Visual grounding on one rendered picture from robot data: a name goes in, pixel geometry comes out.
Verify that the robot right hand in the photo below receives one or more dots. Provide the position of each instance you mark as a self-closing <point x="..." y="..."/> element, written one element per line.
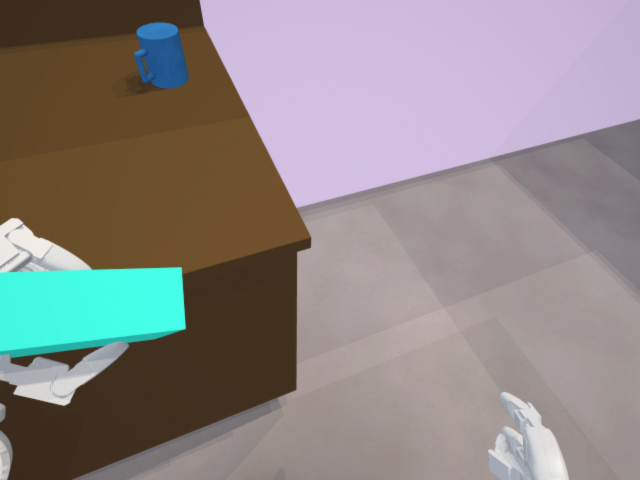
<point x="538" y="454"/>

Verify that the robot left hand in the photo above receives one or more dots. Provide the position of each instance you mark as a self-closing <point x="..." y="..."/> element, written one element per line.
<point x="45" y="379"/>

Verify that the sponge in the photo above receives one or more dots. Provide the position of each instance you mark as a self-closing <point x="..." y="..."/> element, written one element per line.
<point x="53" y="311"/>

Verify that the table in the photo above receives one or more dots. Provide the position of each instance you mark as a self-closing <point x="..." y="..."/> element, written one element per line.
<point x="127" y="175"/>

